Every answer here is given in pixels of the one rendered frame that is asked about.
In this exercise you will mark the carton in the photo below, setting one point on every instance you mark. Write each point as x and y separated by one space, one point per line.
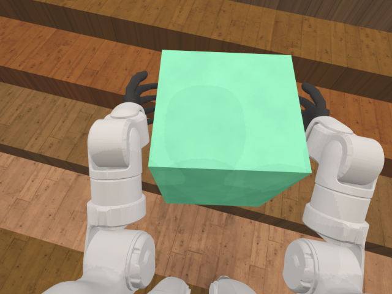
228 128

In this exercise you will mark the right robot upper arm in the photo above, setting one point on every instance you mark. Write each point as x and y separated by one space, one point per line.
317 267

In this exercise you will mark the robot right shin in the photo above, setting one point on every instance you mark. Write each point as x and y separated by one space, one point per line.
223 277

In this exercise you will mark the right robot hand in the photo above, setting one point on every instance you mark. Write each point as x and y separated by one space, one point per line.
312 110

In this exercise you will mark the left robot upper arm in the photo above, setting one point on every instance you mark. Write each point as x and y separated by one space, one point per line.
118 262

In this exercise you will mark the left robot hand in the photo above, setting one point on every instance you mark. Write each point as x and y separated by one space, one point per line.
134 90

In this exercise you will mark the robot right forearm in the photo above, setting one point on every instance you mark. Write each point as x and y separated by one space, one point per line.
349 166

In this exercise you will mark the robot left forearm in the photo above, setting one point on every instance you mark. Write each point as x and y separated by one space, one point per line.
115 167

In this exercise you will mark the right robot thigh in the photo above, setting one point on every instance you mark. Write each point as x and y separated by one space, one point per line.
229 286

